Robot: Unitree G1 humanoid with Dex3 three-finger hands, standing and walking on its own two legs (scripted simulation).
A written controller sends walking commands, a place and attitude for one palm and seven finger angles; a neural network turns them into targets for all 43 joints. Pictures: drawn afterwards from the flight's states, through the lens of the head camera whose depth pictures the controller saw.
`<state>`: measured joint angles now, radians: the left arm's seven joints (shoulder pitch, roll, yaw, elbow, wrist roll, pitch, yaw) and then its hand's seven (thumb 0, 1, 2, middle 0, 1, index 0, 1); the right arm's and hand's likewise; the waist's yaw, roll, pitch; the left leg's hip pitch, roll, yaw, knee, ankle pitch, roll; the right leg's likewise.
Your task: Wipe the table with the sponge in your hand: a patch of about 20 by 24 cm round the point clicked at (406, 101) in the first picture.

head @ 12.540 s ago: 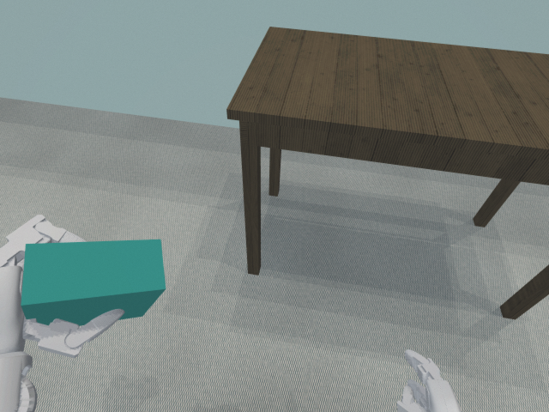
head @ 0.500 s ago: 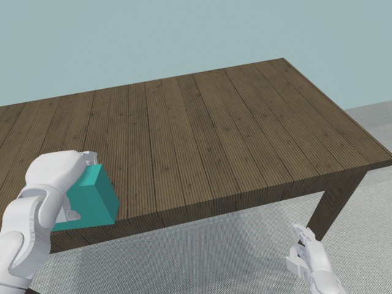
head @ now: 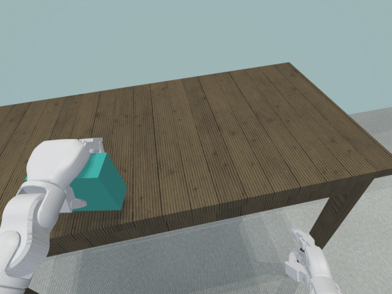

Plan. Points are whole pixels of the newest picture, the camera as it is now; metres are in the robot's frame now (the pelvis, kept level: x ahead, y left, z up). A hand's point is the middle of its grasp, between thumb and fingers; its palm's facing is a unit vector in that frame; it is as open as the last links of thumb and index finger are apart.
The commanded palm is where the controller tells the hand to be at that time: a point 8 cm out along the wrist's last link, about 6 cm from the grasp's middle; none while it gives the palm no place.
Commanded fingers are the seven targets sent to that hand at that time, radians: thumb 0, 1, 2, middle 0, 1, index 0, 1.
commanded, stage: move the sponge above the wiping area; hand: left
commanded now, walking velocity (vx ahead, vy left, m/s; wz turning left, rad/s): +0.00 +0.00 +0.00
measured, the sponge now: (86, 189) +0.25 +0.28 +0.10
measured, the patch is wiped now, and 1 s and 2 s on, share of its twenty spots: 0.05 0.05 0.05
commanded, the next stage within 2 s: none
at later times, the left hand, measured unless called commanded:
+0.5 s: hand (64, 157) +0.26 +0.30 +0.18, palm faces +0.19 +0.00 -0.98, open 9.7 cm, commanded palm +0.22 +0.29 +0.23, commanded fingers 0.00 0.10 1.30 -1.20 -1.60 -1.20 -1.60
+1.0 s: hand (45, 159) +0.26 +0.33 +0.18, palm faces +0.13 +0.01 -0.99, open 9.7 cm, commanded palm +0.21 +0.30 +0.23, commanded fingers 0.00 0.10 1.30 -1.20 -1.60 -1.20 -1.60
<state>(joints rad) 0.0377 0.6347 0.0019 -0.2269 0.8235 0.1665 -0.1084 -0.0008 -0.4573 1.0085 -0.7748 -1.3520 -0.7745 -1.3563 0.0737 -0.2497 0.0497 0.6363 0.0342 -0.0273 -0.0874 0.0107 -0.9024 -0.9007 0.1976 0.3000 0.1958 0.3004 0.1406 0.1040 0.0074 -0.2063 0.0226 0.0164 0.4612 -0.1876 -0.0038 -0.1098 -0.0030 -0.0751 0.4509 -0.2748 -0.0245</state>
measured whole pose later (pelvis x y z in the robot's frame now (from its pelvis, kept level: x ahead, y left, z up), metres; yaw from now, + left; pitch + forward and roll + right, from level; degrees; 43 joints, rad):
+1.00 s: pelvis +0.00 -0.01 +0.00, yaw +1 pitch -4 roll +0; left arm -0.12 0.68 0.08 -0.02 0.82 0.34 -0.12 0.00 -0.45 1.01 -0.77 -1.36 -0.77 -1.36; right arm 0.05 -0.27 0.05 0.67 0.06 0.00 -0.08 0.01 -0.90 -0.90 0.20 0.30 0.20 0.30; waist 0.13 0.12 0.00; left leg -0.21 0.03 0.00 0.45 -0.18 -0.02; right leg -0.12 0.01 -0.09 0.45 -0.27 -0.04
